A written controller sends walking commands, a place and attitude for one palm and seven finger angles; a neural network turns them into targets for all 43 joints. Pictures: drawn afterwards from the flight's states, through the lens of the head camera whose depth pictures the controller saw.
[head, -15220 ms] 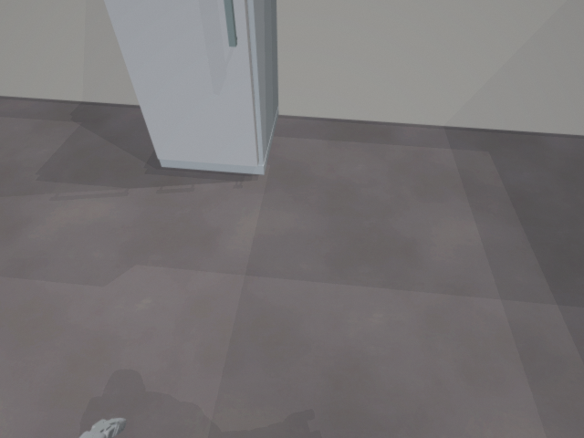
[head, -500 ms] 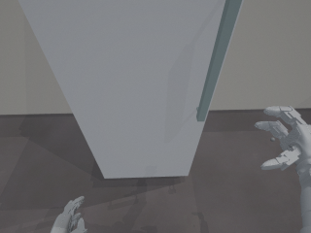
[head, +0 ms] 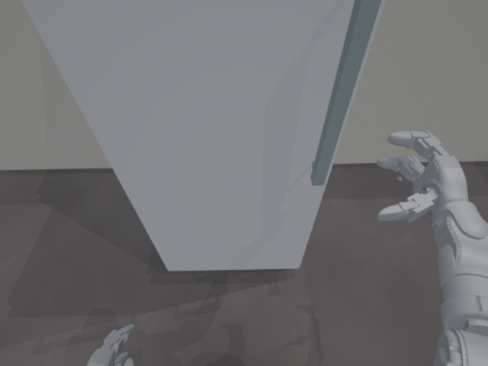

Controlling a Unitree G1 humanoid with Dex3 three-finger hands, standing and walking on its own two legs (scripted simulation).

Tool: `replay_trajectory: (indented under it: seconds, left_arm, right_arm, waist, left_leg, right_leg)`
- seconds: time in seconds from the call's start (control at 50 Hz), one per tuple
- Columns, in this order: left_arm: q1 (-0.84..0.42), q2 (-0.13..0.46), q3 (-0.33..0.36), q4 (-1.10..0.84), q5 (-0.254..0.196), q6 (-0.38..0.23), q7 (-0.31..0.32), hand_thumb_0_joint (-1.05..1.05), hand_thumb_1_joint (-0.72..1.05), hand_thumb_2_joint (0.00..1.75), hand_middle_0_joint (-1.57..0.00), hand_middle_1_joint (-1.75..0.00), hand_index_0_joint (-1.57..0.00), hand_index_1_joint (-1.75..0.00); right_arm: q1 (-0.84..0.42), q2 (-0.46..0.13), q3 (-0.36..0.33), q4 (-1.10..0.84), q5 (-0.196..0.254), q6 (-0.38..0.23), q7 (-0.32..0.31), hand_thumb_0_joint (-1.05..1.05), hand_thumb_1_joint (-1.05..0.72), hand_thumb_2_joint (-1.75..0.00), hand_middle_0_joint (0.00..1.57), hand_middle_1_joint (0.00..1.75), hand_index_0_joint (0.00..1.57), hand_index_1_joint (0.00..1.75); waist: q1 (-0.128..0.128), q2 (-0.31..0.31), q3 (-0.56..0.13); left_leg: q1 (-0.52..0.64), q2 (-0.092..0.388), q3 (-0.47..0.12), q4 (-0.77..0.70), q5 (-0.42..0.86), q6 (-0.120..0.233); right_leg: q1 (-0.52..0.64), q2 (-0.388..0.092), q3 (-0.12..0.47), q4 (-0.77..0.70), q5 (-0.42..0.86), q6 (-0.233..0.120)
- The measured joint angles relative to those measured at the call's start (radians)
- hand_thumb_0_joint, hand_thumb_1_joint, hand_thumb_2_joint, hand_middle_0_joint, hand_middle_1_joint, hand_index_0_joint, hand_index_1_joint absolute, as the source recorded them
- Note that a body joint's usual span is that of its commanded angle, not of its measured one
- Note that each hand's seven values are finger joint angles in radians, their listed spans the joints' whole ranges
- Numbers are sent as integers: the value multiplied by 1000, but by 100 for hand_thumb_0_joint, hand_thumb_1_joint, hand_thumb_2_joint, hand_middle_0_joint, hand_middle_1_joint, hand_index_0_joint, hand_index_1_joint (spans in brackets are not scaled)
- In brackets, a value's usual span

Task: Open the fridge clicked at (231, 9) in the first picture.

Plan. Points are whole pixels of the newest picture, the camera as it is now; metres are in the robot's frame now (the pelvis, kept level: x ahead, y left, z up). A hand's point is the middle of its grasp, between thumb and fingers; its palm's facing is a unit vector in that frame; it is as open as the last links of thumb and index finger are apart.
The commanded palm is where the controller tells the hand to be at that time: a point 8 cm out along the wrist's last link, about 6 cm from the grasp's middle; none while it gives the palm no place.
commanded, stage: move the hooked fingers beside the handle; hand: right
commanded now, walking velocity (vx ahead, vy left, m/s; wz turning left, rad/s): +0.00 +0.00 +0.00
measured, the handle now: (335, 100) +0.54 -0.11 +0.16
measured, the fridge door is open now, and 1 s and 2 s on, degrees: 0 0 0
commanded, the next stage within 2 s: none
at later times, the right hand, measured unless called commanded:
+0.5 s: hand (383, 149) +0.47 -0.20 +0.11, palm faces -0.06 +1.00 +0.01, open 14.0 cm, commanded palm +0.46 -0.25 +0.10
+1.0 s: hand (383, 146) +0.48 -0.20 +0.10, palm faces -0.06 +1.00 -0.01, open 14.0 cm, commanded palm +0.46 -0.24 +0.10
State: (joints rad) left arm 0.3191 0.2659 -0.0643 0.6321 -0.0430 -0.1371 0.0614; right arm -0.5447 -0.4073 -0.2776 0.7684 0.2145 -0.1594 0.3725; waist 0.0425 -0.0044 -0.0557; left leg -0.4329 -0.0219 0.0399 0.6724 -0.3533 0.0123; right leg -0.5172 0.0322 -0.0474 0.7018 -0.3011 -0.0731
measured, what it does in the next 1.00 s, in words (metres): stands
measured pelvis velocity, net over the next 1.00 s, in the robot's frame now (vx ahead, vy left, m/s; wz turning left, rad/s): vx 0.02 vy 0.01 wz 0.05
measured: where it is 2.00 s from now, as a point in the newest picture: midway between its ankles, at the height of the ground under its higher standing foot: outside the picture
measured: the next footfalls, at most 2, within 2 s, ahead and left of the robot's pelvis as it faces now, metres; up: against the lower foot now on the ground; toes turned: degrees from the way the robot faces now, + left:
none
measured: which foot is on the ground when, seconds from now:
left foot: down 0.00-1.00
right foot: down 0.00-1.00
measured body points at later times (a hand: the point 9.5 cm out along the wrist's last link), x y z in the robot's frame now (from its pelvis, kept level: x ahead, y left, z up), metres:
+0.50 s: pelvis +0.00 +0.03 -0.01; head +0.07 +0.01 +0.43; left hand +0.03 +0.30 -0.12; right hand +0.46 -0.25 +0.11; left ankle -0.01 +0.12 -0.72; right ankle +0.03 -0.07 -0.72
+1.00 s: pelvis +0.02 +0.01 -0.02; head +0.09 -0.01 +0.43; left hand +0.03 +0.27 -0.12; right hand +0.48 -0.26 +0.10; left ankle -0.01 +0.12 -0.72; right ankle +0.03 -0.07 -0.72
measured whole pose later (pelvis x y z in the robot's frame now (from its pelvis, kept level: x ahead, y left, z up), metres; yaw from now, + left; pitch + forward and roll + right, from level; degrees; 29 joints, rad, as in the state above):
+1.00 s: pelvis +0.02 +0.01 -0.02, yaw +3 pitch +15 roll +3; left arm 0.44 0.28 -0.04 0.62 -0.04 0.00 0.02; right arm -0.75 -0.53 -0.39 1.03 0.16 -0.29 0.38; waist 0.12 -0.02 -0.12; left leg -0.63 -0.07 0.03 0.78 -0.40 0.03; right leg -0.72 -0.02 -0.06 0.85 -0.39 -0.06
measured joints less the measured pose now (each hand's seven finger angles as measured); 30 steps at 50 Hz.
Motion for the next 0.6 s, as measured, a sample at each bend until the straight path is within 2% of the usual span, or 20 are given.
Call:
replay_trajectory:
  seconds: [0.24, 0.46, 0.6]
  left_arm:
    - [48, 23, 14, 29, 2, 48, -6, 1, 91, 90, -20, -30, -21, -30]
    - [73, 31, 17, 22, -1, 83, -9, 1, 91, 90, -20, -30, -21, -30]
    - [78, 37, 12, 26, -3, 97, -9, 1, 91, 90, -20, -30, -21, -30]
  right_arm:
    - [-144, -51, -40, 194, -15, -62, 21, -1, 50, -30, 30, 120, 30, 120]
    - [-251, -146, -98, 337, -39, -104, 43, -1, 50, -30, 30, 120, 30, 120]
    - [-342, -193, -90, 428, -49, -80, 68, -1, 50, -30, 30, 120, 30, 120]
  waist:
    - [33, -1, -14]
    - [68, 2, -21]
    - [87, -2, -26]
  left_leg:
    - [-67, -20, 3, 38, -15, 20]
    - [-145, -45, 8, 81, -27, 36]
    - [-196, -49, 18, 102, -33, 36]
  right_leg:
    - [-65, -21, 4, 41, -18, 17]
    - [-146, -48, 9, 96, -38, 32]
    - [-204, -52, 18, 127, -47, 32]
